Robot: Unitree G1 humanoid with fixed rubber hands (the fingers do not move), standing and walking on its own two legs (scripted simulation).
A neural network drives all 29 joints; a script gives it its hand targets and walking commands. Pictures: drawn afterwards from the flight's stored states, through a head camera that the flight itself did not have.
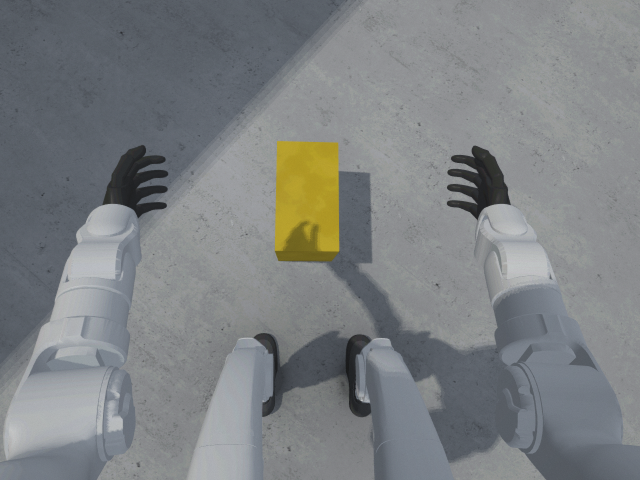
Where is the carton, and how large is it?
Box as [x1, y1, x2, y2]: [275, 141, 338, 260]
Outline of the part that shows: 277,141 275,252 278,260 331,260 338,251 337,143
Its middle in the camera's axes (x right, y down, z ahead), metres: -0.03 -0.08 +1.01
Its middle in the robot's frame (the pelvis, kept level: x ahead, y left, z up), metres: +0.54 +0.00 -0.60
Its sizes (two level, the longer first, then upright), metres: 0.267 0.148 0.196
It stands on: the floor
